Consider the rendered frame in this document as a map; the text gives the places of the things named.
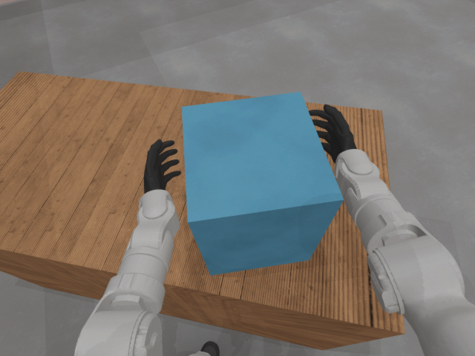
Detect robot left forearm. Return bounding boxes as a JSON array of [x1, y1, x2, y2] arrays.
[[74, 189, 180, 356]]

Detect robot right hand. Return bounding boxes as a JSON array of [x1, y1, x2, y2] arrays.
[[309, 105, 357, 163]]

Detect carton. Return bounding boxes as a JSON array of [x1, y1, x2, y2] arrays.
[[182, 92, 344, 275]]

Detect robot right upper arm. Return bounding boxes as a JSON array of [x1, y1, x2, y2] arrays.
[[367, 235, 475, 356]]

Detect robot right forearm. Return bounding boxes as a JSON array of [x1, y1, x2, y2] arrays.
[[334, 149, 465, 296]]

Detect robot left upper arm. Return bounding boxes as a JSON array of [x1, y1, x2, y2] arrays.
[[76, 310, 163, 356]]

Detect left robot foot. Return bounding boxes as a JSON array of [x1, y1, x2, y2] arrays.
[[201, 341, 220, 356]]

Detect pedestal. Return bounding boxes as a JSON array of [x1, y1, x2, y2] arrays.
[[0, 71, 405, 350]]

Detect robot left hand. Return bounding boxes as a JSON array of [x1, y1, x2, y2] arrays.
[[144, 139, 181, 194]]

